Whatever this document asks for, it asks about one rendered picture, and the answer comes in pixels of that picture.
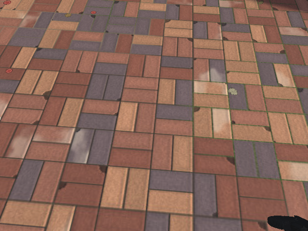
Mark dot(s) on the robot right hand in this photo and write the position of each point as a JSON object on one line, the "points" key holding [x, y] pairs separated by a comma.
{"points": [[287, 223]]}

